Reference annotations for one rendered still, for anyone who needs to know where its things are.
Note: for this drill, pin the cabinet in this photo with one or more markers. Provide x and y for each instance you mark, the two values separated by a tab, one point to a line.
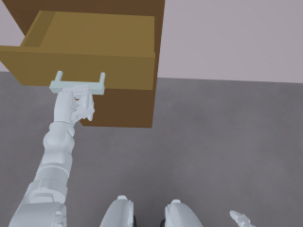
118	108

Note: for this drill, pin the robot thigh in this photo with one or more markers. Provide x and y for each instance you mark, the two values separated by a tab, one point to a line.
119	214
178	214

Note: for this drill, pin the robot left forearm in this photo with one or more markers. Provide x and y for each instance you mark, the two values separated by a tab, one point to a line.
51	178

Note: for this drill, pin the robot left thigh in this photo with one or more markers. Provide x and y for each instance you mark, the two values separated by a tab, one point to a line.
119	214

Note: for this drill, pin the handle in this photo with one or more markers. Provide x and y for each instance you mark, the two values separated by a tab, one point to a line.
97	88

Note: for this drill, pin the robot left hand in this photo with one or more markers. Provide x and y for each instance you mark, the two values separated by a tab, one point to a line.
66	104

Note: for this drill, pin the robot right hand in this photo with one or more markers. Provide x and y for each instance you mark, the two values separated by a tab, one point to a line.
242	220

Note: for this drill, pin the drawer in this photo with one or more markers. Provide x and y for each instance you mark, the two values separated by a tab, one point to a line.
83	45

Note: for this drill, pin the left robot upper arm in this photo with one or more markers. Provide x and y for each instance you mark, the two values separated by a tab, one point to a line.
41	214

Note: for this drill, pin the robot right thigh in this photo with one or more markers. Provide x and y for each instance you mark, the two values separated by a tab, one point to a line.
178	214

